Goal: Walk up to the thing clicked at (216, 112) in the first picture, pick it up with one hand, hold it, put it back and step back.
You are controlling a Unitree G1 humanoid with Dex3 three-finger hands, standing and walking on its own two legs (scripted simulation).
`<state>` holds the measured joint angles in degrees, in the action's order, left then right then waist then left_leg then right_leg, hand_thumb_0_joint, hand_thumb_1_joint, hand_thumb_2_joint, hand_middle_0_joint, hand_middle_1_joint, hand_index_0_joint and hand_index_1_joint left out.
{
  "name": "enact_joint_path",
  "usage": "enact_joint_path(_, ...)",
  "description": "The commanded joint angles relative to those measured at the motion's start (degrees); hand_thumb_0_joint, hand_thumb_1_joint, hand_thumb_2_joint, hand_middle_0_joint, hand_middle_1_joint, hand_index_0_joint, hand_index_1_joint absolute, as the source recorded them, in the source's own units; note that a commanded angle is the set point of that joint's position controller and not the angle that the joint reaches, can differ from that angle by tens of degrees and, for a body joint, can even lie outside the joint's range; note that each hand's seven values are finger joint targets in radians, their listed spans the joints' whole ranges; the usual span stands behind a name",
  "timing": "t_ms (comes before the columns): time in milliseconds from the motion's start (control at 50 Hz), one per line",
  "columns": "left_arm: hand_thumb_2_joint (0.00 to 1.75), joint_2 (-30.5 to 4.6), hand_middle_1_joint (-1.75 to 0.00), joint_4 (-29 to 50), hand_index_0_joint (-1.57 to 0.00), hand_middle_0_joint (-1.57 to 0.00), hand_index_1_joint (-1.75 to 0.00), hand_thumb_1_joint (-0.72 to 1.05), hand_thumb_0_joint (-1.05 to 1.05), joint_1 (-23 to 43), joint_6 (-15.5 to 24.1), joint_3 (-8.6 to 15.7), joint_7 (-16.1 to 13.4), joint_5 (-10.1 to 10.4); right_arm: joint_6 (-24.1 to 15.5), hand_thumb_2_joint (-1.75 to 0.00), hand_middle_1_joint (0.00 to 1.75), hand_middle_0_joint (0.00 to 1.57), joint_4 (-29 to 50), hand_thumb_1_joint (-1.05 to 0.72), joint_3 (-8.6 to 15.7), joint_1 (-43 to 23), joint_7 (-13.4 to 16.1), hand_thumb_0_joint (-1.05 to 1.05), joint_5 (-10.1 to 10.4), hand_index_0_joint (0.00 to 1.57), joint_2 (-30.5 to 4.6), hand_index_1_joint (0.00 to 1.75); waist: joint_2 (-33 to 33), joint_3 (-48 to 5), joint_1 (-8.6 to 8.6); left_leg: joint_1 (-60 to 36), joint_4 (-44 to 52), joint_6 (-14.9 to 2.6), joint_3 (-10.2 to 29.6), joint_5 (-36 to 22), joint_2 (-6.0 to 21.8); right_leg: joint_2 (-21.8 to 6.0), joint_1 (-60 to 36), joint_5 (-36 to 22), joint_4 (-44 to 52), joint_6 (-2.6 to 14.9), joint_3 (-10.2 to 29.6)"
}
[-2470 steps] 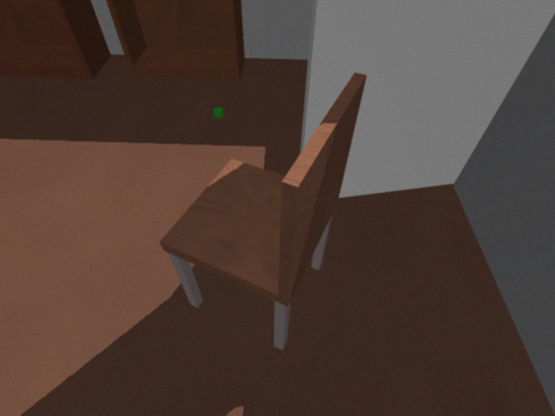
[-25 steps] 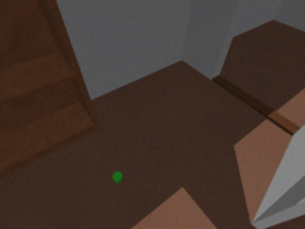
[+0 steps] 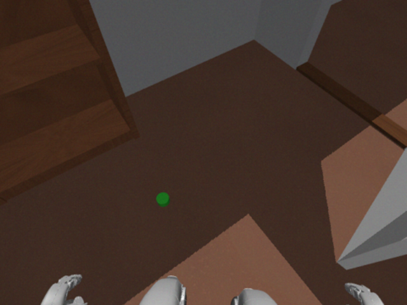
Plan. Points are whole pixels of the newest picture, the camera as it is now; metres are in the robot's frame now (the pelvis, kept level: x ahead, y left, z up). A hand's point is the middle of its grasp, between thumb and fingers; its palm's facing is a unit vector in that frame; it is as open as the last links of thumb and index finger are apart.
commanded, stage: walk up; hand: left
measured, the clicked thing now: (163, 199) +0.59 +0.24 -0.74
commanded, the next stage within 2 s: none
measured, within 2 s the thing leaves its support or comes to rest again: neither
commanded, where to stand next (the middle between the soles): +0.20 +0.01 m, yaw -1 degrees
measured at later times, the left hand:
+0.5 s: hand out of the picture +0.03 +0.30 -0.16, palm faces -0.10 -0.92 -0.39, open 7.3 cm
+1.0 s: hand out of the picture -0.08 +0.28 -0.15, palm faces +0.01 -0.93 -0.36, open 7.3 cm
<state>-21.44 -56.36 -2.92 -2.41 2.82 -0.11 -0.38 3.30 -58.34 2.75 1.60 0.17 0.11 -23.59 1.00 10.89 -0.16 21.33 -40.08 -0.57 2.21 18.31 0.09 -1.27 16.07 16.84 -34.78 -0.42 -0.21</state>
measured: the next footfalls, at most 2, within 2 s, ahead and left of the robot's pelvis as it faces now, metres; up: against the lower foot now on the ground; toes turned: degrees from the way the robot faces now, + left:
left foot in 0.16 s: -0.02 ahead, +0.15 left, +0.00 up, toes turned -1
right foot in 0.56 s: -0.08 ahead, -0.09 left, +0.00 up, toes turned +0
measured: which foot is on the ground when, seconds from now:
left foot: up 0.00-0.14, down 0.16-0.60, up 0.62-0.92, down 0.94-1.00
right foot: down 0.00-0.16, up 0.18-0.54, down 0.56-0.96, up 0.98-1.00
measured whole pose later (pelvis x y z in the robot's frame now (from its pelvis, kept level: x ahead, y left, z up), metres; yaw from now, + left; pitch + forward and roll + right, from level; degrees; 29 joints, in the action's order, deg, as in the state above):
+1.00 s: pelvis -0.23 +0.02 -0.01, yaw +0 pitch -3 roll +2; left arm -22.4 -42.3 -5.5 -4.9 4.8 -0.4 -1.8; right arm 1.5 -49.0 1.7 9.8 1.7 -2.1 -20.2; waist -5.3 11.4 1.2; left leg 14.4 -38.1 -0.9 -0.4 20.3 -3.0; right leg 0.2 26.6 22.2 -46.8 1.1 2.9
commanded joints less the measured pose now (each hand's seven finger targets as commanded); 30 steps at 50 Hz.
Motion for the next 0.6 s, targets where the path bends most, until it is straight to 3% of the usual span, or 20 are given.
enact_joint_path(0,0.90,-17.5,-0.30,7.9,-0.20,-0.20,-0.30,0.90,0.00,3.3,1.1,4.6,-1.5,-1.8,0.2,-0.90,0.30,0.20,4.4,-0.90,3.1,6.6,-0.1,0.00,-0.4,0.20,-9.8,0.30,-12.2,-10.9,-0.77,-5.7,-20.4,-1.51,3.6,15.3,-2.0,-20.4,7.8,-25.3,12.3,16.50,16.5)
enact_joint_path(40,0.90,-16.3,-0.30,9.5,-0.20,-0.20,-0.30,0.90,0.00,6.0,1.3,4.3,-1.8,-2.1,-0.4,-0.90,0.30,0.20,4.5,-0.90,3.4,9.8,-0.2,0.00,0.2,0.20,-9.7,0.30,-14.1,-11.1,-2.55,-4.4,-16.1,-2.23,3.6,12.8,-0.7,-17.1,5.2,-24.8,8.6,12.93,13.7)
enact_joint_path(80,0.90,-15.1,-0.30,10.2,-0.20,-0.20,-0.30,0.90,0.00,4.5,1.1,4.0,-1.8,-1.8,-1.3,-0.90,0.30,0.20,4.9,-0.90,3.2,10.6,0.0,0.00,0.0,0.20,-9.6,0.30,-11.8,-12.9,-1.97,-3.4,-1.7,-1.74,0.6,7.1,0.3,-13.8,-2.3,-25.5,3.3,9.45,11.5)
enact_joint_path(100,0.90,-14.5,-0.30,10.4,-0.20,-0.20,-0.30,0.90,0.00,3.5,0.6,3.7,-1.8,-1.2,-1.9,-0.90,0.30,0.20,4.6,-0.90,3.3,11.2,0.2,0.00,-0.6,0.20,-9.4,0.30,-8.5,-13.7,-2.20,-5.2,9.0,-1.66,-0.9,-1.4,0.2,-11.0,-4.5,-25.0,-2.3,7.30,9.3)
enact_joint_path(120,0.90,-12.8,-0.30,11.0,-0.20,-0.20,-0.30,0.90,0.00,2.1,0.1,3.3,-1.7,-0.5,-2.4,-0.90,0.30,0.20,5.1,-0.90,3.8,10.6,0.6,0.00,-1.4,0.20,-10.7,0.30,0.8,-13.5,-1.80,-7.4,16.3,-1.93,5.0,-20.5,4.1,-5.1,-2.4,-20.1,-10.8,4.38,4.7)
enact_joint_path(140,0.90,-10.1,-0.30,12.0,-0.20,-0.20,-0.30,0.90,0.00,1.6,-0.1,2.8,-2.0,0.0,-2.6,-0.90,0.30,0.20,5.7,-0.90,4.8,10.4,0.8,0.00,-2.3,0.20,-14.1,0.30,11.4,-13.7,-1.52,-14.4,15.1,-3.32,15.4,-40.5,9.9,2.1,8.2,-2.5,-19.9,2.48,2.4)
enact_joint_path(160,0.90,-9.2,-0.30,11.7,-0.20,-0.20,-0.30,0.90,0.00,0.5,-0.6,2.9,-2.3,-0.1,-2.7,-0.90,0.30,0.20,6.5,-0.90,5.0,10.7,1.0,0.00,-2.6,0.20,-15.2,0.30,9.7,-13.2,-0.99,-18.8,12.9,-6.08,18.3,-52.0,13.7,7.0,15.6,17.9,-25.0,2.34,6.3)
enact_joint_path(180,0.90,-9.1,-0.30,11.8,-0.20,-0.20,-0.30,0.90,0.00,-1.5,-1.0,2.8,-2.5,-0.3,-2.6,-0.90,0.30,0.20,7.3,-0.90,5.0,10.9,1.1,0.00,-2.2,0.20,-15.3,0.30,5.5,-14.6,-0.70,-18.1,10.8,-8.91,16.1,-58.1,16.1,6.8,14.4,18.9,-29.5,2.43,8.5)
enact_joint_path(200,0.90,-9.1,-0.30,12.0,-0.20,-0.20,-0.30,0.90,0.00,-2.3,-0.8,2.7,-3.1,-0.5,-2.5,-0.90,0.30,0.20,9.0,-0.90,5.5,9.5,1.3,0.00,-2.0,0.20,-18.4,0.30,11.5,-16.3,-1.97,-16.0,13.8,-11.07,23.0,-52.8,20.3,8.0,15.1,20.8,-32.4,1.89,11.6)
enact_joint_path(220,0.90,-11.0,-0.30,11.6,-0.20,-0.20,-0.30,0.90,0.00,0.1,-1.0,3.4,-3.4,-0.9,-2.4,-0.90,0.30,0.20,9.7,-0.90,5.7,6.7,1.6,0.00,-2.1,0.20,-17.4,0.30,9.0,-14.6,-1.86,-11.6,16.0,-12.45,22.8,-43.2,20.3,7.7,13.4,19.5,-35.2,1.86,14.0)
enact_joint_path(240,0.90,-11.9,-0.30,10.9,-0.20,-0.20,-0.30,0.90,0.00,0.3,-1.1,3.6,-3.2,-0.7,-2.6,-0.90,0.30,0.20,10.2,-0.90,5.3,4.0,2.0,0.00,-2.6,0.20,-15.9,0.30,8.4,-12.9,-0.78,-10.9,15.4,-12.65,19.6,-39.4,18.6,7.0,13.9,17.4,-37.9,1.47,14.0)
enact_joint_path(260,0.90,-11.9,-0.30,10.8,-0.20,-0.20,-0.30,0.90,0.00,-1.9,-1.1,3.8,-2.7,-0.3,-2.8,-0.90,0.30,0.20,10.5,-0.90,4.5,3.0,2.4,0.00,-2.7,0.20,-13.6,0.30,7.3,-12.1,0.89,-13.2,12.8,-10.64,14.3,-41.1,14.6,6.8,15.8,13.7,-37.5,1.28,13.4)
enact_joint_path(280,0.90,-11.4,-0.30,11.0,-0.20,-0.20,-0.30,0.90,0.00,-3.9,-1.1,3.8,-2.5,-0.3,-3.0,-0.90,0.30,0.20,11.0,-0.90,4.3,3.3,2.7,0.00,-2.2,0.20,-12.6,0.30,7.5,-11.9,2.04,-16.1,11.4,-10.04,12.4,-41.2,13.6,6.6,17.2,11.3,-36.4,1.24,12.4)
enact_joint_path(340,0.90,-10.9,-0.30,11.7,-0.20,-0.20,-0.30,0.90,0.00,-3.4,-0.6,4.2,-2.0,-1.2,-3.2,-0.90,0.30,0.20,10.3,-0.90,4.6,8.7,3.1,0.00,-1.6,0.20,-11.0,0.30,5.4,-12.8,-0.36,-21.8,10.1,-10.02,12.2,-42.7,13.0,6.7,16.4,10.8,-30.7,-0.36,10.5)
enact_joint_path(380,0.90,-10.8,-0.30,13.0,-0.20,-0.20,-0.30,0.90,0.00,-2.0,-0.2,4.4,-1.7,-1.4,-3.2,-0.90,0.30,0.20,10.7,-0.90,4.7,10.5,3.3,0.00,-1.3,0.20,-11.5,0.30,4.8,-13.2,-2.01,-24.4,9.4,-11.91,13.2,-41.9,14.6,5.5,15.8,11.4,-24.4,-1.17,9.3)
enact_joint_path(440,0.90,-10.3,-0.30,13.8,-0.20,-0.20,-0.30,0.90,0.00,-3.1,0.1,4.5,-1.4,-1.5,-3.1,-0.90,0.30,0.20,11.9,-0.90,5.0,10.1,3.3,0.00,-1.3,0.20,-12.5,0.30,5.5,-14.6,-2.01,-23.3,8.3,-13.08,12.0,-39.6,15.9,3.1,11.5,11.2,-14.7,-0.70,6.6)
enact_joint_path(500,0.90,-9.9,-0.30,12.3,-0.20,-0.20,-0.30,0.90,0.00,-6.5,0.3,4.7,-0.7,-1.7,-2.5,-0.90,0.30,0.20,13.2,-0.90,4.7,7.1,2.7,0.00,-1.2,0.20,-13.2,0.30,7.3,-16.1,-0.41,-15.4,5.8,-10.55,8.8,-32.5,13.3,2.8,1.0,5.2,-1.4,0.88,2.4)
enact_joint_path(540,0.90,-10.0,-0.30,10.7,-0.20,-0.20,-0.30,0.90,0.00,-10.1,0.7,5.0,-0.6,-2.0,-2.0,-0.90,0.30,0.20,14.0,-0.90,4.1,5.1,2.3,0.00,-0.7,0.20,-12.4,0.30,5.7,-16.7,1.53,-10.1,2.1,-7.27,6.1,-25.9,10.2,2.4,-7.0,-7.8,10.2,2.68,2.4)
enact_joint_path(560,0.90,-13.1,-0.30,11.1,-0.20,-0.20,-0.30,0.90,0.00,-10.4,1.0,5.8,-0.6,-2.3,-1.9,-0.90,0.30,0.20,14.6,-0.90,3.6,4.7,2.0,0.00,-0.2,0.20,-10.9,0.30,-0.3,-17.2,1.75,-2.2,-2.0,-4.23,4.8,-16.9,6.3,-3.5,-10.8,-17.1,8.2,5.47,11.4)
enact_joint_path(580,0.90,-16.5,-0.30,12.2,-0.20,-0.20,-0.30,0.90,0.00,-9.2,0.9,6.6,-0.5,-2.2,-1.9,-0.90,0.30,0.20,15.4,-0.90,2.6,4.7,2.1,0.00,0.2,0.20,-8.4,0.30,-10.2,-14.6,1.87,6.2,-10.5,-0.90,1.8,0.3,-2.2,-11.9,-11.2,-22.6,10.4,10.69,22.9)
